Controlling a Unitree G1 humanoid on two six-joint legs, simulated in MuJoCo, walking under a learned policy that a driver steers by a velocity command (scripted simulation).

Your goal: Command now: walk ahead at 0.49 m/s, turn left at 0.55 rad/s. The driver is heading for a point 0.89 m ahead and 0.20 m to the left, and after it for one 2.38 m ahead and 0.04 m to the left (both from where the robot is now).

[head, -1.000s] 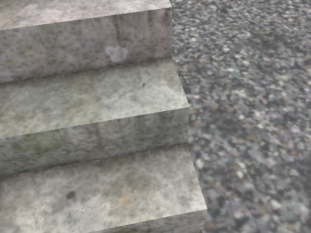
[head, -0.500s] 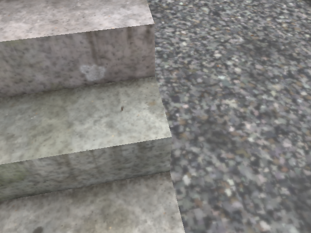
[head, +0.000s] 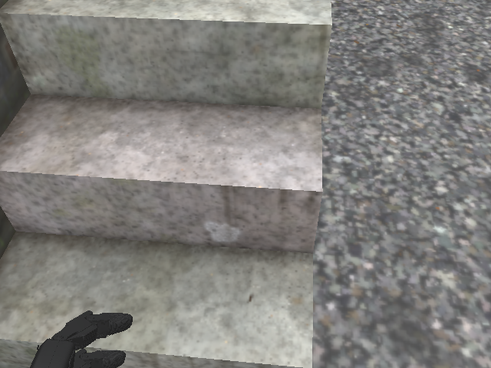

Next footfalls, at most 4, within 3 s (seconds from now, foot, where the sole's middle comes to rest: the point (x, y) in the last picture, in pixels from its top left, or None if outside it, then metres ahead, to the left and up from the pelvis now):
0.32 right None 0.05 -0.19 -1.13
0.76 left None -0.18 -0.21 -1.14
0.82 right None -0.07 -0.50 -1.13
1.10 left None -0.47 -0.52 -1.12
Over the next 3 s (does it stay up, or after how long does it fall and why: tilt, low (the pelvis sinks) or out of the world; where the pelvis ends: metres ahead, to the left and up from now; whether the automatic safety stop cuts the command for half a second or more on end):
stays up -0.46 -0.59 -0.35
